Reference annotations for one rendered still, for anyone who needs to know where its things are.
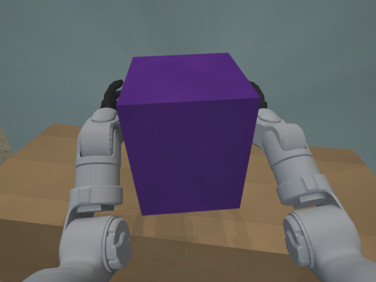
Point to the carton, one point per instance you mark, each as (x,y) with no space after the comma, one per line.
(188,123)

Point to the robot left forearm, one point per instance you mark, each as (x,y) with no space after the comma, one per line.
(98,162)

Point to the right robot hand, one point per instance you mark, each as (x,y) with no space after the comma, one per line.
(263,104)

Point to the robot left upper arm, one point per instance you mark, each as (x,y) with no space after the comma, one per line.
(92,250)

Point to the robot right forearm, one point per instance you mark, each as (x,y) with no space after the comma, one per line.
(300,183)

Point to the pedestal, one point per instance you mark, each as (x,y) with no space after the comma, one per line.
(232,245)

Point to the robot right upper arm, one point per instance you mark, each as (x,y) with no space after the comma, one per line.
(324,240)

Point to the left robot hand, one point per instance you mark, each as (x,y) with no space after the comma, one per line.
(111,95)

